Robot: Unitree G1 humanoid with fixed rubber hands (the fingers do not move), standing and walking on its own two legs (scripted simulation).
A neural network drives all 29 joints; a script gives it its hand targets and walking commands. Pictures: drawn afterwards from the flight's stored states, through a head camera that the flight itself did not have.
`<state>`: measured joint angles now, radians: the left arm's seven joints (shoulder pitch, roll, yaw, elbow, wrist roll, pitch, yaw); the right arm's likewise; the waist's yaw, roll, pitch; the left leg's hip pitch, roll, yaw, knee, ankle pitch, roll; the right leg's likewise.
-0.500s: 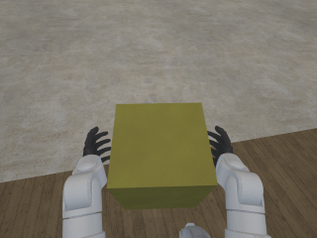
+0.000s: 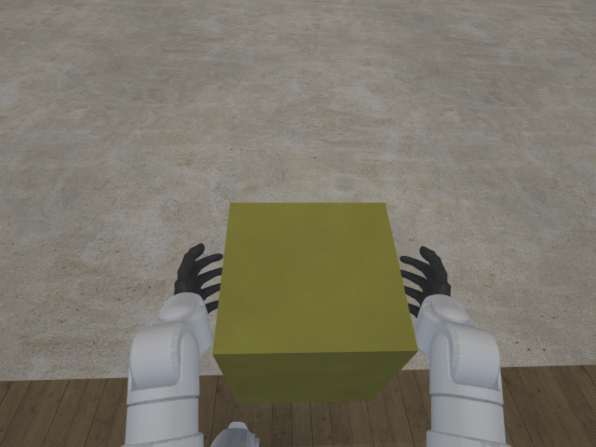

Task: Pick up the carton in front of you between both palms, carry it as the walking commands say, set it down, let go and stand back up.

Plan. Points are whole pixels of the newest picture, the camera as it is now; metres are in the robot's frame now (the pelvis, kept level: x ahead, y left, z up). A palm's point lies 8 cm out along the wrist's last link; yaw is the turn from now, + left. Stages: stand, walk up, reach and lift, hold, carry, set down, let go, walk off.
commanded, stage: carry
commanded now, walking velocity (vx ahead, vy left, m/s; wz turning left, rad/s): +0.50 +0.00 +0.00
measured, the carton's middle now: (306, 310) +0.32 +0.02 -0.01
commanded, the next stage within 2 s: none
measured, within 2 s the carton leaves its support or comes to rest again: neither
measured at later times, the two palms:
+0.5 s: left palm (221, 131) +0.64 +0.20 +0.07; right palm (384, 146) +0.63 -0.11 +0.07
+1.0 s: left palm (255, 76) +0.93 +0.17 +0.03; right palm (377, 83) +0.94 -0.13 +0.03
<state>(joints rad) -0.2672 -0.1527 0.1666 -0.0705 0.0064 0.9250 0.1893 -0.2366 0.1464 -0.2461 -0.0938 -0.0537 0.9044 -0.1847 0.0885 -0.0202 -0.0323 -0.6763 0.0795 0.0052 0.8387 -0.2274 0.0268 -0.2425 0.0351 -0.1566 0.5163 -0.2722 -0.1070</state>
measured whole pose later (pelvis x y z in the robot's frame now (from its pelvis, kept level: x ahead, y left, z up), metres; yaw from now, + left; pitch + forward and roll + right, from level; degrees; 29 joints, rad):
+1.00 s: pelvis +0.63 +0.02 -0.04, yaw +0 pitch +6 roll +1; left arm -0.23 -0.14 0.16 -0.18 0.00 0.88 0.16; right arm -0.22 0.14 -0.18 -0.19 -0.02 0.87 -0.18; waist 0.03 -0.01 -0.02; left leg -0.63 0.06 0.09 0.66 -0.13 0.02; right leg -0.20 0.02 -0.15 0.37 -0.27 -0.08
